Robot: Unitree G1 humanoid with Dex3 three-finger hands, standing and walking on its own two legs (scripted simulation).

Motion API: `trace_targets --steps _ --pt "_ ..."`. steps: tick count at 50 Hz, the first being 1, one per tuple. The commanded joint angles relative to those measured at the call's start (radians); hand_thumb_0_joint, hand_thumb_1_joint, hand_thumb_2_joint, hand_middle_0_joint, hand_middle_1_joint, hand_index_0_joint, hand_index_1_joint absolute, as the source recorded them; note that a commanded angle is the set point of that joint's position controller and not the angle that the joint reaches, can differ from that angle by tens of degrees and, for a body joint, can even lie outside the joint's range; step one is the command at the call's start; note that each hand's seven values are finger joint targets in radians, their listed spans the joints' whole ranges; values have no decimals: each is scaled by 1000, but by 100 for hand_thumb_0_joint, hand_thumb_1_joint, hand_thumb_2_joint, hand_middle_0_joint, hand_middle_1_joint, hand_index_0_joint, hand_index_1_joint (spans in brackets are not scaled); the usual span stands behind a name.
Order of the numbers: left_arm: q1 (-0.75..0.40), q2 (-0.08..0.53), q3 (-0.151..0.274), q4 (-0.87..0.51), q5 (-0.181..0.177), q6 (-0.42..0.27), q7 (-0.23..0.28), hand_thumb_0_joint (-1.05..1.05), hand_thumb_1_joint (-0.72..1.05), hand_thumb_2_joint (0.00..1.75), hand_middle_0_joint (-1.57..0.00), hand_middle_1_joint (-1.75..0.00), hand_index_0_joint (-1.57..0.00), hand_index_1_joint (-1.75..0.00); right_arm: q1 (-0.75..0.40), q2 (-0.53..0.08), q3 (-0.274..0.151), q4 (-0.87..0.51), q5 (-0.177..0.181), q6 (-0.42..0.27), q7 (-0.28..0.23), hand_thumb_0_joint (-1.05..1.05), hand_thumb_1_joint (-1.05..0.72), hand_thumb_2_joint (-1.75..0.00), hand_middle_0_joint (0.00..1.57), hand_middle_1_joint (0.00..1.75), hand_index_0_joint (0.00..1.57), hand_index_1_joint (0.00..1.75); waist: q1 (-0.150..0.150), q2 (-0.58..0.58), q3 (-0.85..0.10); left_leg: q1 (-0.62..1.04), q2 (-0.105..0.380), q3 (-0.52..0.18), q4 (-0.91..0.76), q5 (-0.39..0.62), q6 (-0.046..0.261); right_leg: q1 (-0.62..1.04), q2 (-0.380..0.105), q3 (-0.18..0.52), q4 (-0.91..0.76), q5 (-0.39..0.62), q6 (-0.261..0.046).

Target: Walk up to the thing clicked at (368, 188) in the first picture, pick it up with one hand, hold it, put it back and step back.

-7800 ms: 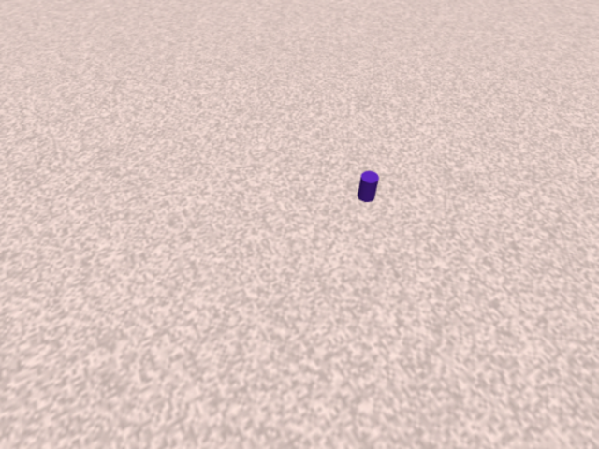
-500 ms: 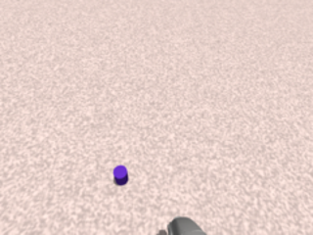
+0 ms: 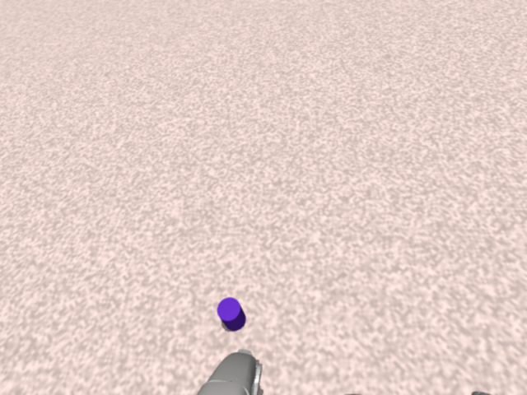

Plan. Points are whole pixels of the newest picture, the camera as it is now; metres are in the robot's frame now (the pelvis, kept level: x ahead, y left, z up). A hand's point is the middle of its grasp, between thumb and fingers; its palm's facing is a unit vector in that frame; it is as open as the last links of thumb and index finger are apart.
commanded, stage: walk up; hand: left
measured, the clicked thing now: (232, 314) +0.45 +0.22 -0.70
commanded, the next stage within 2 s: none
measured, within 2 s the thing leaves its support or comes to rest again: neither
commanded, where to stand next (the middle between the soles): +0.07 +0.01 m, yaw -1 degrees
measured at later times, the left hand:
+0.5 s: hand out of the picture +0.02 +0.28 -0.16, palm faces -0.05 -0.93 -0.37, open 7.4 cm
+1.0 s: hand out of the picture +0.06 +0.30 -0.14, palm faces +0.06 -0.90 -0.44, open 7.4 cm
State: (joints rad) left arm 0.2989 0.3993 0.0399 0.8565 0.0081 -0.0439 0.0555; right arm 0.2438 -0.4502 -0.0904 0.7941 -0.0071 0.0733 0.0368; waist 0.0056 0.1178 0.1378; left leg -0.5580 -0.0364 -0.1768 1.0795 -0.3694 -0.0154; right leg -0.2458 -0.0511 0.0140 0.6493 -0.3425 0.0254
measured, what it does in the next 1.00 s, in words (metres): steps on the spot: left foot, then right foot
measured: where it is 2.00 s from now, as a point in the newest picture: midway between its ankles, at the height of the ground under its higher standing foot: outside the picture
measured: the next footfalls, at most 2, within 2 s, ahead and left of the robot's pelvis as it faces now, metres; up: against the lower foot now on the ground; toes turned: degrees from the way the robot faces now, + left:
left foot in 0.10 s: +0.10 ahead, +0.15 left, +0.00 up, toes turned -2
right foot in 0.46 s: -0.02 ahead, -0.12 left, +0.00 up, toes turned -3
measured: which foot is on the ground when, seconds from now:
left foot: up 0.00-0.08, down 0.10-0.48, up 0.50-0.82, down 0.84-1.00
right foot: down 0.00-0.12, up 0.14-0.44, down 0.46-0.88, up 0.90-1.00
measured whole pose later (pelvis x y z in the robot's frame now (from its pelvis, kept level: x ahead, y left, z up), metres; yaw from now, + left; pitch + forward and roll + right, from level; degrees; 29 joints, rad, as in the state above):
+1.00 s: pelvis -0.01 +0.02 -0.01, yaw +2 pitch -4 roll -1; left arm 0.19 0.39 0.02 0.87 -0.04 -0.01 0.05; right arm 0.06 -0.35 -0.03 0.81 -0.01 0.05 0.03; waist 0.02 0.05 0.20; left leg -0.41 -0.03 0.00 0.64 -0.16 0.05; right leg -0.39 0.00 0.05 1.12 -0.58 -0.03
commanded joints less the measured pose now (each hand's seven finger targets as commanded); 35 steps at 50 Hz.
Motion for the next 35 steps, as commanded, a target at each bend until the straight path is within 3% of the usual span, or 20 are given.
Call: trace_targets --steps 1,3,4,5,6,7,9,12,14,18,21,22,23,24,25,26,28,30,33,35 --pt "-101 243 64 -123 8 16 7 0 90 90 -20 -30 -20 -30 61 -149 -39 -36 18 -30 -47 0 -90 -90 20 30 20 30 -3 -382 -116 134 -7 174 -237 36 6 -14 -144 43 30 610 -191" --pt "-122 264 60 -119 -12 37 6 0 90 90 -20 -30 -20 -30 78 -142 -40 -24 3 -42 -49 0 -90 -90 20 30 20 30 -32 -342 -145 254 -17 226 -462 186 21 -48 -127 46 166 599 -168" --pt "-97 236 52 -111 -24 43 10 0 90 90 -20 -30 -20 -30 90 -161 -44 -22 -11 -49 -47 0 -90 -90 20 30 20 30 -40 -272 -171 308 2 192 -544 398 42 -52 -94 42 237 525 -123" --pt "-21 207 42 -90 -40 44 23 0 90 90 -20 -30 -20 -30 49 -215 -55 -53 -37 -52 -38 0 -90 -90 20 30 20 30 -17 -111 -207 379 138 -21 -527 689 98 -124 -22 57 343 334 -73" --pt "-23 202 44 -103 -56 46 36 0 90 90 -20 -30 -20 -30 16 -305 -71 -80 -19 -49 -26 0 -90 -90 20 30 20 30 -30 109 -260 426 339 -307 -560 918 264 -249 115 9 537 -166 -46" --pt "-67 226 53 -82 -41 53 53 0 90 90 -20 -30 -20 -30 31 -312 -79 -68 -6 -46 -25 0 -90 -90 20 30 20 30 -60 127 -299 367 402 -422 -599 832 349 -212 123 106 674 -380 -50" --pt "-64 240 63 -56 -39 59 41 0 90 90 -20 -30 -20 -30 -45 -214 -54 -72 -1 -48 -45 0 -90 -90 20 30 20 30 -13 -28 -273 354 296 -218 -553 552 285 -246 95 161 726 -285 -59" --pt "-39 217 65 -33 0 58 -10 0 90 90 -20 -30 -20 -30 -35 -212 -43 -35 -4 -86 -64 0 -90 -90 20 30 20 30 5 -28 -245 354 264 -227 -600 -20 224 -248 39 113 477 -169 -60" --pt "-72 222 83 -47 29 63 -41 0 90 90 -20 -30 -20 -30 37 -238 -56 -10 -20 -104 -69 0 -90 -90 20 30 20 30 -39 -35 -243 430 292 -320 -652 -248 234 -277 44 80 369 -252 -42" --pt "-19 237 114 -47 52 78 -83 0 90 90 -20 -30 -20 -30 80 -299 -75 9 -33 -128 -86 0 -90 -90 20 30 20 30 -25 27 -153 358 350 -374 -715 -366 259 -278 23 73 263 -313 -73" --pt "85 205 119 -12 38 60 -103 0 90 90 -20 -30 -20 -30 4 -279 -59 -11 -37 -129 -72 0 -90 -90 20 30 20 30 26 99 -140 202 282 -205 -728 -325 211 -86 37 -13 86 -258 -96" --pt "161 183 119 16 35 48 -101 0 90 90 -20 -30 -20 -30 -53 -263 -50 -23 -37 -120 -64 0 -90 -90 20 30 20 30 80 110 -141 81 226 -87 -682 -304 167 86 51 -69 -64 -140 -105" --pt "203 204 127 39 42 33 -92 0 90 90 -20 -30 -20 -30 -67 -191 -28 -28 -39 -106 -56 0 -90 -90 20 30 20 30 102 12 -103 -81 130 34 -522 -309 103 232 53 -30 -181 -129 -100" --pt "239 286 143 26 54 21 -80 0 90 90 -20 -30 -20 -30 -100 -87 4 -60 -23 -100 -55 0 -90 -90 20 30 20 30 134 -293 -49 -291 -16 162 -168 -282 33 214 -166 437 -396 -498 -158" --pt "132 355 146 -13 50 17 -73 0 90 90 -20 -30 -20 -30 -167 -148 -13 -61 -19 -102 -67 0 -90 -90 20 30 20 30 126 -245 87 -307 -15 63 -66 -174 20 -23 -354 695 -526 -698 -242" --pt "36 343 137 -46 40 1 -66 0 90 90 -20 -30 -20 -30 -121 -186 -18 -29 -8 -113 -64 0 -90 -90 20 30 20 30 70 -120 142 -280 32 -2 -54 -83 27 -10 -348 619 -489 -549 -241" --pt "32 298 124 -19 26 -30 -53 0 90 90 -20 -30 -20 -30 -18 -175 -20 14 2 -121 -38 0 -90 -90 20 30 20 30 14 -63 77 -266 25 -2 -72 10 32 148 -248 403 -401 -215 -164" --pt "50 290 115 -16 24 -51 -50 0 90 90 -20 -30 -20 -30 20 -165 -22 25 -8 -114 -22 0 -90 -90 20 30 20 30 10 -144 13 -164 36 16 -71 56 21 168 -244 281 -365 64 -167" --pt "56 239 90 -11 18 -51 -34 0 90 90 -20 -30 -20 -30 12 -122 -11 16 -8 -84 -13 0 -90 -90 20 30 20 30 2 -207 24 -33 23 41 -169 88 13 128 -212 76 -266 644 -133" --pt "39 235 81 -26 8 -39 -22 0 90 90 -20 -30 -20 -30 -19 -109 -6 7 -2 -74 -13 0 -90 -90 20 30 20 30 15 -264 13 54 11 110 -252 123 29 110 -177 17 -212 815 -114"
